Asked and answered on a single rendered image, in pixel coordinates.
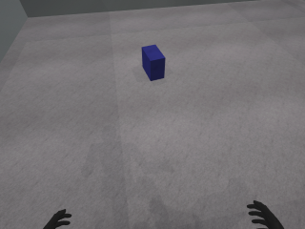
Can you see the right robot hand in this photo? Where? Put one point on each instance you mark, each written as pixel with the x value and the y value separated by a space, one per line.
pixel 269 220

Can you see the carton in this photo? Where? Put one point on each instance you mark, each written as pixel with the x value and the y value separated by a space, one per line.
pixel 153 62

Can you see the left robot hand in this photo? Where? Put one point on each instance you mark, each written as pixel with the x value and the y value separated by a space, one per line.
pixel 54 223

